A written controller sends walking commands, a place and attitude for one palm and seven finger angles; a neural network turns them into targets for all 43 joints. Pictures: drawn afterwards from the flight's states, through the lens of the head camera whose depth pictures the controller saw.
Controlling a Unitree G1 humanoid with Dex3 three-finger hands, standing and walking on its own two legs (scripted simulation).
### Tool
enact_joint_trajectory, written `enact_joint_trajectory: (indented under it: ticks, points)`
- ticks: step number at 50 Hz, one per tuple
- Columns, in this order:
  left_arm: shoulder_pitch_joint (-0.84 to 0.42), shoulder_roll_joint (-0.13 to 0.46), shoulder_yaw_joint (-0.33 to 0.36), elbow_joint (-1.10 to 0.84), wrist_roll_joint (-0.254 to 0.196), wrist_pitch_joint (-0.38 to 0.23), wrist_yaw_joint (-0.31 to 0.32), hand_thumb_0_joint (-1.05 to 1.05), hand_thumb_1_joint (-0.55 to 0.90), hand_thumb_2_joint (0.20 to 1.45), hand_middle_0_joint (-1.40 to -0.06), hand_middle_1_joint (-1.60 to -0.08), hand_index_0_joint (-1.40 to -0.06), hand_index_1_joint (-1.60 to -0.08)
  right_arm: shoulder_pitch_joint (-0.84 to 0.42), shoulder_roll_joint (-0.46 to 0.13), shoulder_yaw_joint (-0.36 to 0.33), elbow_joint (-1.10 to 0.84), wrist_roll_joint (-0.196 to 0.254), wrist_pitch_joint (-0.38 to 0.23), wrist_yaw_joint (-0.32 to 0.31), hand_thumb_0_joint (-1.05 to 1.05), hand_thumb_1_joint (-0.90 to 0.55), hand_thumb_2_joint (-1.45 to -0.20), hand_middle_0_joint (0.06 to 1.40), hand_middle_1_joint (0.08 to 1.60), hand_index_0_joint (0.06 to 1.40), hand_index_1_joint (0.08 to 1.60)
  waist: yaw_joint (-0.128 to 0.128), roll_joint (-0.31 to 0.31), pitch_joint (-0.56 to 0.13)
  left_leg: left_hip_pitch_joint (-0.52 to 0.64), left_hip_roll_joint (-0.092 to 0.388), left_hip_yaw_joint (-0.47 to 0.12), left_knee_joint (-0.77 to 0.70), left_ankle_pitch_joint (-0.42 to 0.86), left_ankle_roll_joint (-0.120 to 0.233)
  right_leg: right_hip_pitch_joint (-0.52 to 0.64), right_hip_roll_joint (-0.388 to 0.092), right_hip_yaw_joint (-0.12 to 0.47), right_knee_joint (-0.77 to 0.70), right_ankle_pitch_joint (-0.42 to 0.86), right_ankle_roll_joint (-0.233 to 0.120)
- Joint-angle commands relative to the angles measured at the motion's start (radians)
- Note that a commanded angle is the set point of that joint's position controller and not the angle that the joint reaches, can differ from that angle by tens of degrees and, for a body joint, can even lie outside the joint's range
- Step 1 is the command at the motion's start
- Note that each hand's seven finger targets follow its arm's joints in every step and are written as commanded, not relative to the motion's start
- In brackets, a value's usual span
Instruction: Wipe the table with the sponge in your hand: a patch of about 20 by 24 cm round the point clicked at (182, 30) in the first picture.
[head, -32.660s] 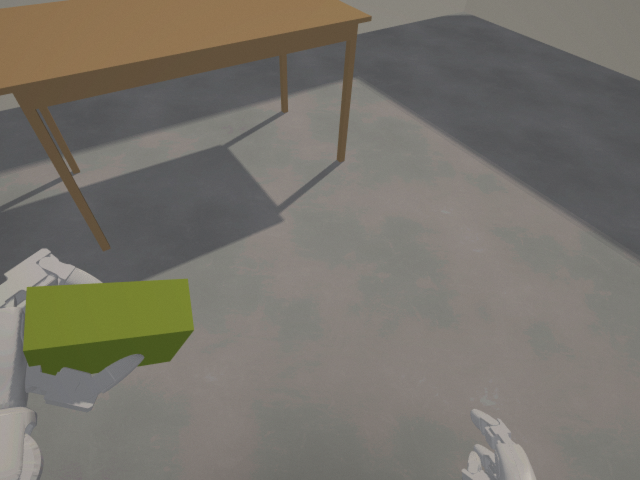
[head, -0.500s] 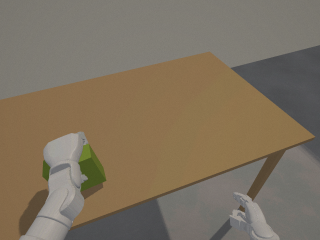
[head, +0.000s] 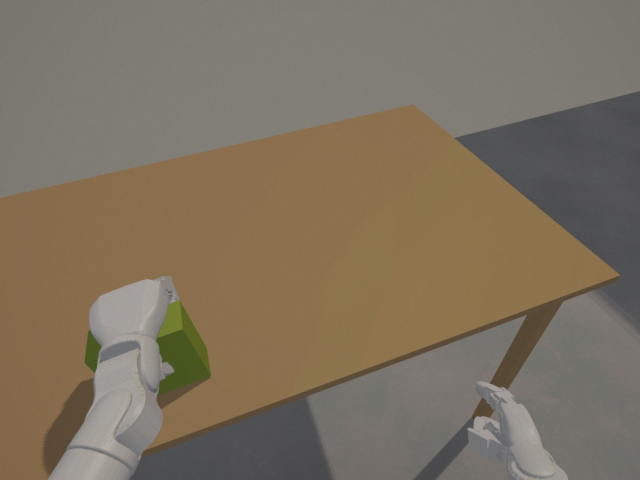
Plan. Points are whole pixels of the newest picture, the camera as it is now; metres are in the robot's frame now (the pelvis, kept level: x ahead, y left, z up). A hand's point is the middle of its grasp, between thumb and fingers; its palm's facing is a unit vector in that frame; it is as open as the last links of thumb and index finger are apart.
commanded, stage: wipe forward along the first lane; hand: left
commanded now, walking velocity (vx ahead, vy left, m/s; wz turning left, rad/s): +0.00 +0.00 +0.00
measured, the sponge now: (159, 362) +0.26 +0.28 -0.01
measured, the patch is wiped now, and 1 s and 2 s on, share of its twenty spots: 0.05 0.35 0.60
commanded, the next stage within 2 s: slide across to the middle lane in 1.66 s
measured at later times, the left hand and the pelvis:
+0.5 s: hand (154, 318) +0.29 +0.28 +0.04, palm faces -0.07 -0.07 -1.00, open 9.5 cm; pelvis -0.02 -0.02 +0.00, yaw +1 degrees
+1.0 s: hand (148, 279) +0.36 +0.32 +0.05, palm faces -0.10 -0.03 -0.99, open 9.5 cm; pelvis -0.02 -0.02 -0.01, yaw +0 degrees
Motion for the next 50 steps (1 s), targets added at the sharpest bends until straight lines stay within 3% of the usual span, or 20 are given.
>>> enact_joint_trajectory:
  ticks: [1,5,7,11,12,13,15,17,21,22,23,27,28,32,35,37,38,42,45,50]
  points:
    - [-0.231,0.173,0.088,-0.151,0.03,-0.013,0.026,0.0,0.1,1.3,-1.2,-1.6,-1.2,-1.6,-0.199,-0.111,-0.036,-0.169,0.004,-0.052,-0.004,0.0,-0.9,-0.9,0.2,0.3,0.2,0.3,-0.003,-0.076,-0.206,-0.013,-0.003,-0.082,-0.013,0.237,0.009,0.121,-0.056,0.144,-0.03,0.317,-0.017]
    - [-0.281,0.184,0.093,-0.103,0.028,-0.019,0.023,0.0,0.1,1.3,-1.2,-1.6,-1.2,-1.6,-0.189,-0.113,-0.035,-0.166,0.006,-0.048,-0.012,0.0,-0.9,-0.9,0.2,0.3,0.2,0.3,-0.016,-0.09,-0.182,-0.036,-0.006,-0.076,-0.011,0.194,0.013,0.101,-0.056,0.146,-0.038,0.28,-0.011]
    - [-0.321,0.242,0.139,-0.081,0.035,-0.026,0.027,0.0,0.1,1.3,-1.2,-1.6,-1.2,-1.6,-0.181,-0.123,-0.037,-0.154,0.004,-0.046,-0.017,0.0,-0.9,-0.9,0.2,0.3,0.2,0.3,-0.013,-0.091,-0.18,-0.044,-0.007,-0.077,-0.012,0.17,0.013,0.089,-0.052,0.162,-0.041,0.239,-0.014]
    - [-0.348,0.212,0.11,0.006,0.044,-0.046,0.022,0.0,0.1,1.3,-1.2,-1.6,-1.2,-1.6,-0.158,-0.117,-0.038,-0.148,0.008,-0.048,-0.024,0.0,-0.9,-0.9,0.2,0.3,0.2,0.3,-0.023,-0.107,-0.17,-0.066,-0.012,-0.068,-0.003,0.152,0.015,0.074,-0.058,0.148,-0.042,0.233,-0.008]
    - [-0.365,0.267,0.158,0.018,0.047,-0.054,0.026,0.0,0.1,1.3,-1.2,-1.6,-1.2,-1.6,-0.152,-0.128,-0.04,-0.137,0.007,-0.048,-0.025,0.0,-0.9,-0.9,0.2,0.3,0.2,0.3,-0.019,-0.102,-0.174,-0.069,-0.012,-0.072,-0.004,0.143,0.014,0.071,-0.052,0.164,-0.042,0.215,-0.013]
    - [-0.389,0.204,0.098,0.015,0.049,-0.061,0.022,0.0,0.1,1.3,-1.2,-1.6,-1.2,-1.6,-0.144,-0.117,-0.041,-0.147,0.008,-0.048,-0.026,0.0,-0.9,-0.9,0.2,0.3,0.2,0.3,-0.03,-0.095,-0.192,-0.072,-0.013,-0.063,0.002,0.142,0.018,0.075,-0.058,0.146,-0.038,0.219,-0.007]
    - [-0.391,0.215,0.107,0.061,0.051,-0.073,0.022,0.0,0.1,1.3,-1.2,-1.6,-1.2,-1.6,-0.135,-0.121,-0.041,-0.143,0.01,-0.052,-0.026,0.0,-0.9,-0.9,0.2,0.3,0.2,0.3,-0.029,-0.099,-0.182,-0.087,-0.014,-0.064,0.003,0.134,0.016,0.067,-0.06,0.149,-0.038,0.225,-0.007]
    - [-0.42,0.269,0.152,0.1,0.053,-0.088,0.023,0.0,0.1,1.3,-1.2,-1.6,-1.2,-1.6,-0.122,-0.133,-0.045,-0.13,0.009,-0.05,-0.029,0.0,-0.9,-0.9,0.2,0.3,0.2,0.3,-0.029,-0.107,-0.181,-0.102,-0.015,-0.065,0.005,0.104,0.017,0.053,-0.056,0.17,-0.044,0.182,-0.009]
    - [-0.462,0.265,0.139,0.2,0.054,-0.116,0.023,0.0,0.1,1.3,-1.2,-1.6,-1.2,-1.6,-0.09,-0.13,-0.046,-0.127,0.012,-0.054,-0.036,0.0,-0.9,-0.9,0.2,0.3,0.2,0.3,-0.041,-0.145,-0.168,-0.148,-0.018,-0.055,0.015,0.065,0.02,0.042,-0.064,0.163,-0.044,0.151,0.003]
    - [-0.479,0.33,0.193,0.225,0.058,-0.125,0.027,0.0,0.1,1.3,-1.2,-1.6,-1.2,-1.6,-0.084,-0.141,-0.047,-0.115,0.012,-0.053,-0.037,0.0,-0.9,-0.9,0.2,0.3,0.2,0.3,-0.036,-0.122,-0.156,-0.161,-0.018,-0.06,0.013,0.042,0.019,0.024,-0.06,0.18,-0.049,0.1,-0.003]
    - [-0.521,0.274,0.132,0.244,0.061,-0.133,0.023,0.0,0.1,1.3,-1.2,-1.6,-1.2,-1.6,-0.07,-0.133,-0.044,-0.121,0.012,-0.053,-0.039,0.0,-0.9,-0.9,0.2,0.3,0.2,0.3,-0.053,-0.125,-0.153,-0.18,-0.017,-0.051,0.014,0.023,0.021,0.02,-0.066,0.159,-0.049,0.074,0.004]
    - [-0.582,0.37,0.2,0.363,0.077,-0.174,0.026,0.0,0.1,1.3,-1.2,-1.6,-1.2,-1.6,-0.039,-0.149,-0.05,-0.101,0.013,-0.056,-0.042,0.0,-0.9,-0.9,0.2,0.3,0.2,0.3,-0.052,-0.137,-0.132,-0.23,-0.017,-0.054,0.027,-0.031,0.022,-0.026,-0.066,0.188,-0.06,-0.025,0.004]
    - [-0.597,0.343,0.167,0.383,0.082,-0.186,0.026,0.0,0.1,1.3,-1.2,-1.6,-1.2,-1.6,-0.021,-0.144,-0.051,-0.107,0.013,-0.056,-0.044,0.0,-0.9,-0.9,0.2,0.3,0.2,0.3,-0.062,-0.12,-0.152,-0.241,-0.016,-0.045,0.035,-0.034,0.023,-0.021,-0.071,0.17,-0.05,-0.03,0.009]
    - [-0.641,0.424,0.232,0.456,0.092,-0.236,0.034,0.0,0.1,1.3,-1.2,-1.6,-1.2,-1.6,0.016,-0.155,-0.06,-0.097,0.012,-0.06,-0.041,0.0,-0.9,-0.9,0.2,0.3,0.2,0.3,-0.056,-0.111,-0.208,-0.277,-0.01,-0.045,0.06,-0.028,0.022,-0.009,-0.075,0.197,-0.031,-0.002,0.006]
    - [-0.668,0.398,0.201,0.493,0.082,-0.266,0.04,0.0,0.1,1.3,-1.2,-1.6,-1.2,-1.6,0.042,-0.153,-0.064,-0.103,0.017,-0.06,-0.039,0.0,-0.9,-0.9,0.2,0.3,0.2,0.3,-0.074,-0.12,-0.221,-0.31,-0.004,-0.036,0.08,-0.038,0.023,-0.002,-0.088,0.197,-0.022,0.022,0.015]
    - [-0.67,0.461,0.257,0.529,0.079,-0.278,0.048,0.0,0.1,1.3,-1.2,-1.6,-1.2,-1.6,0.051,-0.161,-0.066,-0.097,0.02,-0.057,-0.037,0.0,-0.9,-0.9,0.2,0.3,0.2,0.3,-0.063,-0.111,-0.228,-0.335,-0.006,-0.046,0.078,-0.043,0.024,-0.005,-0.082,0.2,-0.016,0.003,0.012]
    - [-0.694,0.415,0.209,0.54,0.076,-0.284,0.049,0.0,0.1,1.3,-1.2,-1.6,-1.2,-1.6,0.067,-0.155,-0.066,-0.1,0.021,-0.058,-0.037,0.0,-0.9,-0.9,0.2,0.3,0.2,0.3,-0.082,-0.118,-0.219,-0.337,-0.002,-0.037,0.084,-0.049,0.027,-0.012,-0.087,0.181,-0.015,0.003,0.019]
    - [-0.757,0.517,0.278,0.6,0.08,-0.305,0.062,0.0,0.1,1.3,-1.2,-1.6,-1.2,-1.6,0.093,-0.172,-0.072,-0.083,0.024,-0.061,-0.034,0.0,-0.9,-0.9,0.2,0.3,0.2,0.3,-0.088,-0.137,-0.219,-0.374,0.002,-0.042,0.098,-0.056,0.029,-0.025,-0.085,0.199,-0.015,-0.008,0.019]
    - [-0.74,0.472,0.239,0.632,0.088,-0.315,0.068,0.0,0.1,1.3,-1.2,-1.6,-1.2,-1.6,0.12,-0.17,-0.077,-0.085,0.023,-0.061,-0.028,0.0,-0.9,-0.9,0.2,0.3,0.2,0.3,-0.094,-0.131,-0.253,-0.375,0.007,-0.033,0.111,-0.034,0.029,-0.011,-0.093,0.187,0.003,0.065,0.022]
    - [-0.794,0.512,0.251,0.675,0.098,-0.32,0.071,0.0,0.1,1.3,-1.2,-1.6,-1.2,-1.6,0.15,-0.179,-0.08,-0.071,0.025,-0.054,-0.021,0.0,-0.9,-0.9,0.2,0.3,0.2,0.3,-0.104,-0.106,-0.276,-0.374,0.01,-0.032,0.117,-0.007,0.031,-0.015,-0.088,0.171,0.016,0.118,0.02]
